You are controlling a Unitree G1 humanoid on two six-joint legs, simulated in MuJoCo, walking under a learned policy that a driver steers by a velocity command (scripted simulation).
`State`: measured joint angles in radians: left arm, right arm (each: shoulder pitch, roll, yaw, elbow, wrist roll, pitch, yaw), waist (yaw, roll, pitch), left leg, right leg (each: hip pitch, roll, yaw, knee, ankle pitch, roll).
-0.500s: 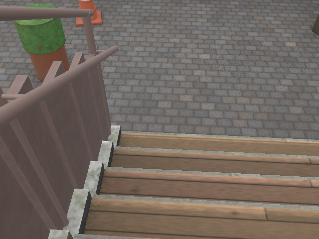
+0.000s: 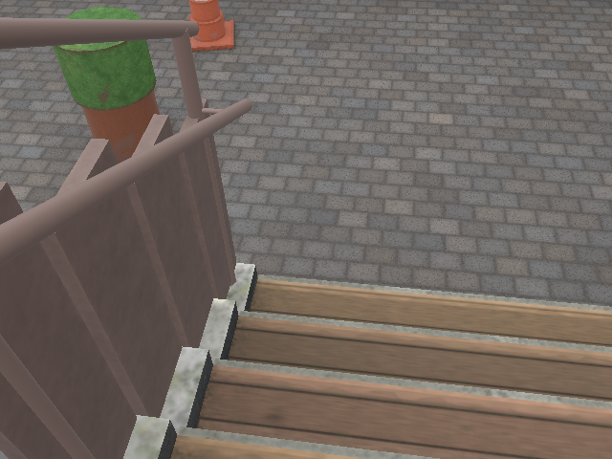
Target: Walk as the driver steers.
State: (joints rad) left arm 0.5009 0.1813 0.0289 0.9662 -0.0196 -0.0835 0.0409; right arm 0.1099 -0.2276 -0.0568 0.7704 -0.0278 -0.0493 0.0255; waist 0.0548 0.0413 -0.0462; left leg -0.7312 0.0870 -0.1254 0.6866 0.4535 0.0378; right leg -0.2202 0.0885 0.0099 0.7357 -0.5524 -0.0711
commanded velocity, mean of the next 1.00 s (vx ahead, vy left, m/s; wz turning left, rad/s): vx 0.50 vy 0.00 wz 0.00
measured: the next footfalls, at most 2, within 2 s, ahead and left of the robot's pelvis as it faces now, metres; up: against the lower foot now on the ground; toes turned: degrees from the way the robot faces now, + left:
left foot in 0.18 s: +0.25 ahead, +0.14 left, -0.16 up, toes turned +0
right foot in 0.72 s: +0.53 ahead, -0.12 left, -0.32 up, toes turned +2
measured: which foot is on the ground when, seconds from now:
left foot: up 0.00-0.16, down 0.18-0.74, up 0.76-1.00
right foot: down 0.00-0.18, up 0.20-0.70, down 0.72-1.00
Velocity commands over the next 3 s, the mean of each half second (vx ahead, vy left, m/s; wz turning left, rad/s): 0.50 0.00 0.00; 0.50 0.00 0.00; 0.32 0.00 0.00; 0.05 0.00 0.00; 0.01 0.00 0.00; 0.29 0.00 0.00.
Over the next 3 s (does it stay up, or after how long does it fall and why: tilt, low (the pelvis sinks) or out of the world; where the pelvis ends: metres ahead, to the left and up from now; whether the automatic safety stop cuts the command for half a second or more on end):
stays up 0.97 -0.06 -0.47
